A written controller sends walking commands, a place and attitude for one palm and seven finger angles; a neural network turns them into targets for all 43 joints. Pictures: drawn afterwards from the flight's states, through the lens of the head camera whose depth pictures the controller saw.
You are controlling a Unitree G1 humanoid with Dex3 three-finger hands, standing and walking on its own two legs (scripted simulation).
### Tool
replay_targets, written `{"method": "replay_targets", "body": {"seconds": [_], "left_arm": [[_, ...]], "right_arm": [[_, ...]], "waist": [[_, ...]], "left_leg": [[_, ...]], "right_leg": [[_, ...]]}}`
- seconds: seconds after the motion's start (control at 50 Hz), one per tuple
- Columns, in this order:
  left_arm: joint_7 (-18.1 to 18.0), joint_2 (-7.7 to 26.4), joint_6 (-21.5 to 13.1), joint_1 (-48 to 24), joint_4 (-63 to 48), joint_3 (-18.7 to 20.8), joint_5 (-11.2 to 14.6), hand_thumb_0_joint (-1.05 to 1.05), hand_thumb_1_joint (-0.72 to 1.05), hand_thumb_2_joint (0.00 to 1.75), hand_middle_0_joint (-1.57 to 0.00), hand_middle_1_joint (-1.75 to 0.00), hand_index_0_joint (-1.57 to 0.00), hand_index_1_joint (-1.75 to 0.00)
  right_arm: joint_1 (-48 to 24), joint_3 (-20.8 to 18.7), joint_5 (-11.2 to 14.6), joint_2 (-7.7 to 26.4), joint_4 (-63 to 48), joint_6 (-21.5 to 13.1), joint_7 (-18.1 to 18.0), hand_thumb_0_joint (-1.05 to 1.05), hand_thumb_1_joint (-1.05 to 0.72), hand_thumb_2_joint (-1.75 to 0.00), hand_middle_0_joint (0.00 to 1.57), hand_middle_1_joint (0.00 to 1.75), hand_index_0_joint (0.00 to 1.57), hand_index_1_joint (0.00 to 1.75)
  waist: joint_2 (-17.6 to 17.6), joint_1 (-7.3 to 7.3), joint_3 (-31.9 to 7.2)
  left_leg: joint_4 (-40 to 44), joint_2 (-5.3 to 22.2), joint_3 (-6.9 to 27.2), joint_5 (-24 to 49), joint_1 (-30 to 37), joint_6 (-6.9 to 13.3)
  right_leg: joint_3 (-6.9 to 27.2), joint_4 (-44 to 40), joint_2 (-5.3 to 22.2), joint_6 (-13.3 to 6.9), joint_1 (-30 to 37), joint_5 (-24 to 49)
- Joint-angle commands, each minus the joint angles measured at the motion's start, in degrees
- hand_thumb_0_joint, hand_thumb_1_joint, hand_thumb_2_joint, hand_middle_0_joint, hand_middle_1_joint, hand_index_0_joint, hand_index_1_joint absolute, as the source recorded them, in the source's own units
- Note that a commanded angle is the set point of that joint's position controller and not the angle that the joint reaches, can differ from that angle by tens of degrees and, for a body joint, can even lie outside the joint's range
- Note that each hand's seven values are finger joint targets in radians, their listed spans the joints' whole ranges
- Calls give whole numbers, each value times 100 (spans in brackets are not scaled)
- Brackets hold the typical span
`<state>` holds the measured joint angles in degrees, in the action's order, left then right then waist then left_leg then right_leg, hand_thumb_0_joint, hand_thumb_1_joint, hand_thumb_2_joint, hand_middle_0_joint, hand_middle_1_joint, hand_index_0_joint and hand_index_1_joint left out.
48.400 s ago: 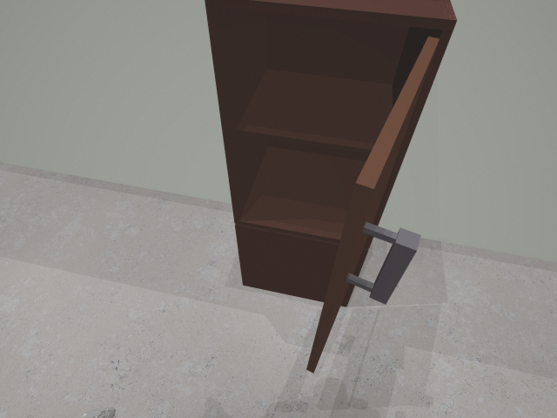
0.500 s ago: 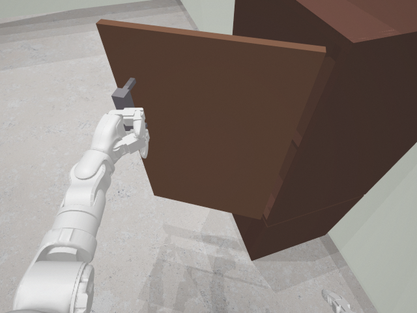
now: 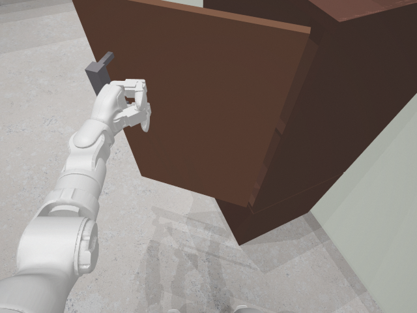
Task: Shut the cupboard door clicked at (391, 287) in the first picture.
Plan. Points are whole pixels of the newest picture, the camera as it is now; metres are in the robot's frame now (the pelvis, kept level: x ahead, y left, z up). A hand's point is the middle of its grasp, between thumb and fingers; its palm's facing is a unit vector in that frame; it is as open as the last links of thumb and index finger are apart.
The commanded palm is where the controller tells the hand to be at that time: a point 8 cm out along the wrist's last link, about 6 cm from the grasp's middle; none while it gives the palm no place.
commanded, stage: push the door shut along its arc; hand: left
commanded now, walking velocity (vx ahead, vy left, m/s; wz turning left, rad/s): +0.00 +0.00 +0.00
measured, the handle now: (112, 89) +0.53 +0.17 +0.11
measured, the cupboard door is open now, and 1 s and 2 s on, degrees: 48 33 32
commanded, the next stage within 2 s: pull the fist back off the door in 0.74 s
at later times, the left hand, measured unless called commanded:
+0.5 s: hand (156, 101) +0.49 +0.08 +0.12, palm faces -0.39 -0.92 -0.02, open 3.2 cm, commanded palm +0.50 +0.12 +0.12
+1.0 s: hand (175, 80) +0.54 +0.04 +0.13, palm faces -0.06 -0.99 +0.11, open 3.2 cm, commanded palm +0.52 +0.08 +0.12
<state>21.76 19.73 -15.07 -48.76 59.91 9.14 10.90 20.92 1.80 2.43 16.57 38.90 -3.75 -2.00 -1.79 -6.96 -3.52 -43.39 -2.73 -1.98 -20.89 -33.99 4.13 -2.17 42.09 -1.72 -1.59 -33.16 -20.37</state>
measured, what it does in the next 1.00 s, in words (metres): stands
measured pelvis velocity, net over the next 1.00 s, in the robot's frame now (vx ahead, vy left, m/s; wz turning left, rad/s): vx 0.00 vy -0.01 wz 0.02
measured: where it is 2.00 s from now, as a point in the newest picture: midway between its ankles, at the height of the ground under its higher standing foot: outside the picture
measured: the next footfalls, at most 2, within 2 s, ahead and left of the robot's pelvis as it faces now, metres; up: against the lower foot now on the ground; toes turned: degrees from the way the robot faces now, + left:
none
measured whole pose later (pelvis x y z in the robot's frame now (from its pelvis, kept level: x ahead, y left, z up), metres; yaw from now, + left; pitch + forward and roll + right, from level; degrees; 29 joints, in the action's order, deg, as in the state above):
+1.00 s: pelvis +0.00 -0.01 -0.02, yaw +1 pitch +21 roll -2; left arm -1.6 13.6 -13.5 -70.3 72.1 12.8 7.2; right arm 22.8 0.7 -1.9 15.9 42.6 -6.9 1.8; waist -2.6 -9.5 -6.2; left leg -51.0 -2.1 0.0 -22.9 -48.5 3.2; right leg -4.5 48.2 -2.2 -2.4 -46.5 -22.2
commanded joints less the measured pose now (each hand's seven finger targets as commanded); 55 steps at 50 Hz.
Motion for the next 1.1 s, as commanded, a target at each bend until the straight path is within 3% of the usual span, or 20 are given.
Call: {"method": "replay_targets", "body": {"seconds": [0.0, 0.08, 0.1, 0.2, 0.38, 0.4, 0.48, 0.54, 0.6, 0.66, 0.74, 0.82, 0.84, 0.86, 0.88, 0.92, 0.94, 0.98, 1.02, 1.08], "left_arm": [[23, 1260, -392, -2990, -1241, 437, 131, 0, 90, 90, -130, -150, -130, -150], [80, 1417, -342, -3054, -749, 536, 89, 0, 90, 90, -130, -150, -130, -150], [95, 1451, -353, -3063, -802, 543, 60, 0, 90, 90, -130, -150, -130, -150], [244, 1259, -357, -3344, -801, 351, 67, 0, 90, 90, -130, -150, -130, -150], [351, 664, -281, -4279, -789, -246, 154, 0, 90, 90, -130, -150, -130, -150], [339, 864, -266, -4275, -743, -72, 141, 0, 90, 90, -130, -150, -130, -150], [413, 821, -223, -4658, -556, -179, 172, 0, 90, 90, -130, -150, -130, -150], [443, 440, -146, -4945, -390, -496, 180, 0, 90, 90, -130, -150, -130, -150], [482, 581, -146, -5165, -348, -419, 183, 0, 90, 90, -130, -150, -130, -150], [525, 476, -100, -5338, -196, -497, 184, 0, 90, 90, -130, -150, -130, -150], [534, 254, -78, -5600, -215, -668, 130, 0, 90, 90, -130, -150, -130, -150], [534, 315, -32, -5794, -91, -606, 105, 0, 90, 90, -130, -150, -130, -150], [-666, 479, 127, -5908, 43, 520, 448, 0, 90, 90, -130, -150, -130, -150], [-1274, 193, 210, -5598, 250, 342, 254, 0, 90, 90, -130, -150, -130, -150], [-1779, 189, 149, -5480, 324, 549, 151, 0, 90, 90, -130, -150, -130, -150], [-2685, -155, -133, -5295, -15, 571, -167, 0, 90, 90, -130, -150, -130, -150], [-3126, -78, -381, -5232, -233, 654, -444, 0, 90, 90, -130, -150, -130, -150], [-3470, 244, -753, -4840, -156, 644, -1101, 0, 90, 90, -130, -150, -130, -150], [-3391, 420, -895, -4643, -179, 510, -1469, 0, 90, 90, -130, -150, -130, -150], [-3080, 374, -778, -4387, -346, 455, -1295, 0, 90, 90, -130, -150, -130, -150]], "right_arm": [[408, -379, -37, 954, -524, -174, -58, 0, -90, -90, 20, 30, 20, 30], [504, -373, -46, 973, -469, -110, -78, 0, -90, -90, 20, 30, 20, 30], [469, -369, -41, 971, -506, -102, -67, 0, -90, -90, 20, 30, 20, 30], [536, -406, -60, 974, -464, -83, -71, 0, -90, -90, 20, 30, 20, 30], [598, -421, -91, 990, -253, -99, -107, 0, -90, -90, 20, 30, 20, 30], [594, -419, -100, 1015, -213, -108, -109, 0, -90, -90, 20, 30, 20, 30], [596, -396, -100, 1030, -105, -172, -160, 0, -90, -90, 20, 30, 20, 30], [564, -371, -123, 1024, 18, -238, -175, 0, -90, -90, 20, 30, 20, 30], [568, -365, -146, 1057, 79, -324, -191, 0, -90, -90, 20, 30, 20, 30], [622, -363, -157, 1084, 161, -387, -209, 0, -90, -90, 20, 30, 20, 30], [651, -375, -185, 1078, 253, -448, -205, 0, -90, -90, 20, 30, 20, 30], [760, -385, -198, 1118, 335, -475, -222, 0, -90, -90, 20, 30, 20, 30], [886, -311, -153, 842, 220, -519, -93, 0, -90, -90, 20, 30, 20, 30], [985, -309, -204, 823, 203, -525, 53, 0, -90, -90, 20, 30, 20, 30], [1124, -363, -260, 839, 198, -526, 145, 0, -90, -90, 20, 30, 20, 30], [1163, -417, -452, 766, 132, -480, 384, 0, -90, -90, 20, 30, 20, 30], [1229, -435, -562, 740, 114, -456, 497, 0, -90, -90, 20, 30, 20, 30], [1369, -485, -654, 762, 68, -330, 658, 0, -90, -90, 20, 30, 20, 30], [1401, -514, -646, 791, -39, -142, 723, 0, -90, -90, 20, 30, 20, 30], [1378, -553, -515, 797, -238, 83, 669, 0, -90, -90, 20, 30, 20, 30]], "waist": [[53, -92, -2425], [227, -164, -2174], [57, -138, -2237], [-93, -242, -2517], [-152, -544, -2524], [-114, -507, -2542], [-50, -637, -2480], [-125, -764, -2342], [-295, -771, -2553], [-151, -855, -2521], [-352, -893, -2779], [-339, -972, -2813], [-526, -672, -2786], [-457, -701, -2782], [52, -714, -2796], [-199, -593, -3164], [-251, -518, -3341], [-274, -473, -3423], [-369, -439, -3465], [-140, -357, -3579]], "left_leg": [[364, 268, 644, 2147, 1797, -224], [331, 232, 553, 1865, 1353, -174], [314, 229, 549, 1882, 1384, -184], [154, 254, 592, 2283, 1708, -195], [18, 223, 671, 2121, 1900, -151], [11, 229, 712, 2067, 1893, -160], [-33, 195, 707, 1860, 1742, -117], [-88, 219, 796, 1702, 1806, -129], [-148, 202, 813, 1707, 1852, -129], [-207, 218, 854, 1634, 1741, -120], [-321, 218, 911, 1908, 1989, -127], [-405, 233, 935, 1917, 1952, -120], [-353, 323, 970, 1765, 1380, -265], [-257, 333, 969, 1654, 1297, -313], [-231, 347, 1059, 1776, 1199, -331], [-412, 318, 870, 2182, 1213, -355], [-530, 300, 797, 2338, 1150, -363], [-617, 257, 709, 2559, 1038, -356], [-547, 245, 616, 2470, 1028, -326], [-349, 229, 550, 2584, 1246, -283]], "right_leg": [[102, -354, -4, -27, 442, 1927], [160, -367, 0, -12, 527, 1914], [177, -346, 0, -23, 501, 1945], [137, -259, -33, -18, 263, 2153], [78, -267, -60, -7, -270, 1839], [75, -269, -59, -23, -270, 1798], [87, -272, -49, -20, -373, 1654], [30, -250, -59, -21, -791, 1373], [29, -186, -52, -43, -875, 1298], [11, -126, -54, -28, -1036, 1225], [-49, -10, -69, -50, -1294, 1240], [-54, 59, -77, -38, -1518, 1196], [20, -42, -37, -13, -1202, 1160], [11, -34, -50, 31, -1089, 1137], [-85, 36, -72, 51, -962, 1206], [-52, 144, -71, 80, -923, 1522], [-35, 236, -74, 79, -876, 1662], [-16, 387, -85, 51, -750, 1884], [72, 355, -81, 39, -524, 2035], [119, 172, -124, 26, 60, 2410]]}}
